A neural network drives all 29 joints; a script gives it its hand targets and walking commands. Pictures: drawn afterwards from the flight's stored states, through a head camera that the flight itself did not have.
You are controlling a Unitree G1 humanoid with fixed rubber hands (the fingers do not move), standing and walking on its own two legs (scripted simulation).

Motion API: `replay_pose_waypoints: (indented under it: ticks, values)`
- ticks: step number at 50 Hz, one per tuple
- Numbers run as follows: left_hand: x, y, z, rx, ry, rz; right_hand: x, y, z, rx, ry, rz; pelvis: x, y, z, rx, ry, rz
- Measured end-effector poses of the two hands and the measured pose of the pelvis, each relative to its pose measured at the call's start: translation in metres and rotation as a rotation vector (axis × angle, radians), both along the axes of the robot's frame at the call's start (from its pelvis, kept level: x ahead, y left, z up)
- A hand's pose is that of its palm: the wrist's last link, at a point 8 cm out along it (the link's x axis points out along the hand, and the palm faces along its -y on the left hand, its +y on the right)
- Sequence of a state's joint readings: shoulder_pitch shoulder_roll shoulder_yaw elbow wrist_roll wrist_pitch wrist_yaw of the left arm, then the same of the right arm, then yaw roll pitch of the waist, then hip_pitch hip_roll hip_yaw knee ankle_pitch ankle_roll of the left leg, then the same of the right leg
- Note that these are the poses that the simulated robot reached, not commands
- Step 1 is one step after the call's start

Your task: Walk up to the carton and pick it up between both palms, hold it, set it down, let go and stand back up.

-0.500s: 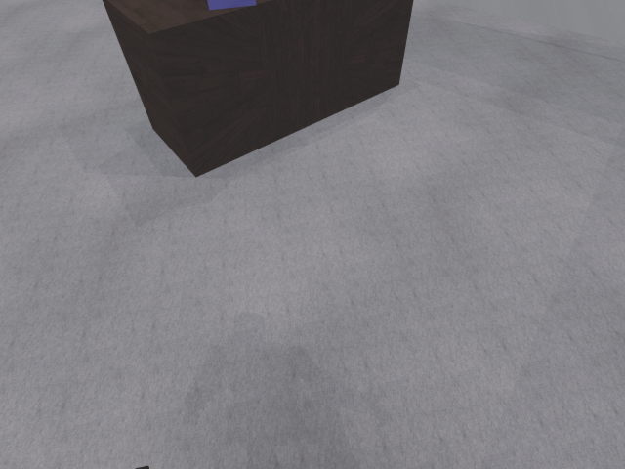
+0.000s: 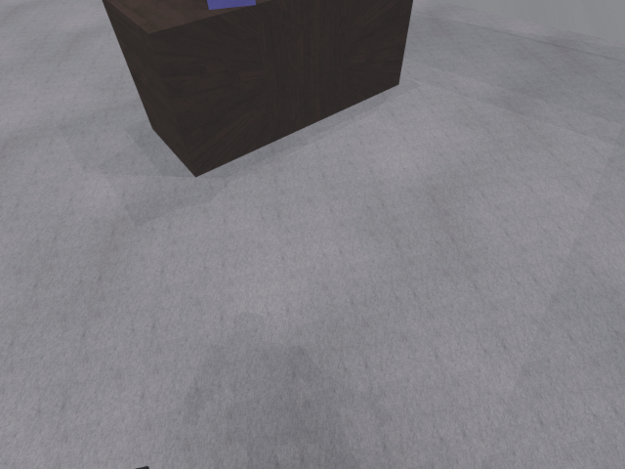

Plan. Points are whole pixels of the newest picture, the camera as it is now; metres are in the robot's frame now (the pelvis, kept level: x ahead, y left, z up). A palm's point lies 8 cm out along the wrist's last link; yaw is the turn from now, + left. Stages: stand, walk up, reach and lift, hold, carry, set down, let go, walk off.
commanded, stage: walk up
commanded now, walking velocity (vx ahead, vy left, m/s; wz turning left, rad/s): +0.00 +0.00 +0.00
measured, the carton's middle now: out of the picture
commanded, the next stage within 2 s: none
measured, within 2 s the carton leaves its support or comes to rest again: neither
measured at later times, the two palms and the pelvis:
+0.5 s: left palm out of the picture +0.06 +0.39 -0.15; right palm (536, 427) +0.19 -0.28 -0.10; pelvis +0.06 +0.04 -0.04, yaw +13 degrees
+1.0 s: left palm (127, 362) +0.28 +0.34 -0.12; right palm (468, 272) +0.48 -0.27 -0.13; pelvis +0.30 +0.01 -0.03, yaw +23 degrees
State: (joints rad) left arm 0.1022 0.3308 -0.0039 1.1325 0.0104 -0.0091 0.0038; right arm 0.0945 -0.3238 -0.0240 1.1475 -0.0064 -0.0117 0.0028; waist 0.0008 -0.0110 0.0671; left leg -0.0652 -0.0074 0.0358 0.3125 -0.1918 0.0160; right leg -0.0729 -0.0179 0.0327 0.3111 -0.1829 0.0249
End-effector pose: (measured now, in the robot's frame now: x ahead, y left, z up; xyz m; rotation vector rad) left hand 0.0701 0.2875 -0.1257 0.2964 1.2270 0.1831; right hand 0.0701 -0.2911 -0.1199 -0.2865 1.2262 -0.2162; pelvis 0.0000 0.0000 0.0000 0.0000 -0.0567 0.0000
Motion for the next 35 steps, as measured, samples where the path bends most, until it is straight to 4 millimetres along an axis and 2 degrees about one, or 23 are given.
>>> replay_pose_waypoints:
  ticks: [8,12,15,19,22,25,28,32,35]
  values:
    - [0.001,0.001,0.0,-0.007,-0.009,0.006,0.0,0.0,0.0,0.003,-0.002,0.005,0.0,0.0,-0.001,-0.004,0.004,0.011]
    - [0.005,0.015,0.002,-0.006,-0.118,0.038,0.009,-0.008,-0.003,-0.006,0.002,0.076,0.005,-0.001,-0.011,-0.028,0.023,0.074]
    - [-0.004,0.035,0.0,0.021,-0.164,0.086,0.03,-0.011,-0.004,-0.042,0.02,0.143,0.012,0.004,-0.019,-0.051,0.028,0.13]
    - [-0.02,0.067,-0.007,0.046,-0.143,0.153,0.075,-0.003,0.004,-0.072,-0.015,0.222,0.029,0.018,-0.026,-0.068,0.01,0.198]
    - [-0.021,0.09,-0.018,0.058,-0.101,0.195,0.106,0.003,0.009,-0.108,-0.081,0.26,0.045,0.03,-0.036,-0.02,0.008,0.218]
    - [-0.008,0.099,-0.02,0.056,-0.098,0.219,0.124,0.008,0.016,-0.131,-0.099,0.273,0.064,0.035,-0.035,0.018,0.006,0.229]
    - [0.015,0.099,-0.018,0.041,-0.115,0.229,0.141,0.015,0.021,-0.139,-0.089,0.293,0.086,0.037,-0.03,0.037,0.004,0.241]
    - [0.053,0.09,-0.014,0.002,-0.134,0.235,0.168,0.023,0.022,-0.124,-0.081,0.318,0.12,0.038,-0.024,0.044,0.002,0.258]
    - [0.09,0.08,-0.011,-0.02,-0.154,0.234,0.193,0.024,0.018,-0.104,-0.078,0.33,0.149,0.035,-0.022,0.048,0.003,0.274]
